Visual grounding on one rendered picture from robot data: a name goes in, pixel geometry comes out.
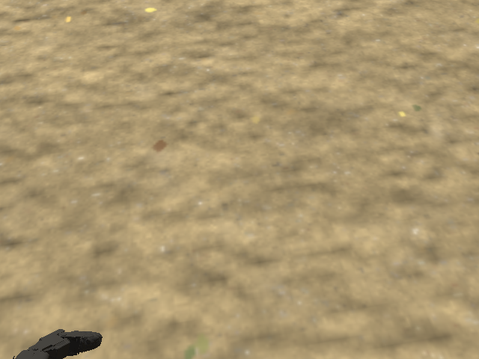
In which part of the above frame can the robot left hand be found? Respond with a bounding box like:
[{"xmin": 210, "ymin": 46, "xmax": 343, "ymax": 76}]
[{"xmin": 13, "ymin": 329, "xmax": 103, "ymax": 359}]

